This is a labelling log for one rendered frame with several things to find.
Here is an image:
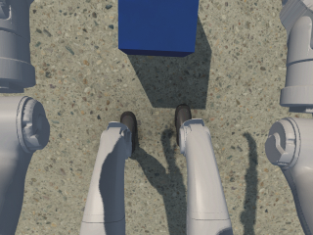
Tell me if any robot thigh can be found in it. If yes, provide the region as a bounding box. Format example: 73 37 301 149
179 123 234 235
79 127 132 235

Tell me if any right robot thigh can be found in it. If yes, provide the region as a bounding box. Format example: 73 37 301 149
179 123 234 235

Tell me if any carton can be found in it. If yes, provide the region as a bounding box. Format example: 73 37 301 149
117 0 200 58

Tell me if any left robot thigh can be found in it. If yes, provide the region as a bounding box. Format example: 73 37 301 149
79 127 132 235

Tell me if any robot left upper arm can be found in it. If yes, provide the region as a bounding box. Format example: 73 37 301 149
0 96 50 235

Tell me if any robot left forearm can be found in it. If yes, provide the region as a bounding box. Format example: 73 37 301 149
0 0 36 94

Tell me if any robot right forearm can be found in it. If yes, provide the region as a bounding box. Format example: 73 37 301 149
279 0 313 117

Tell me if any robot right upper arm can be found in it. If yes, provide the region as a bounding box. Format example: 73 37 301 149
264 117 313 235

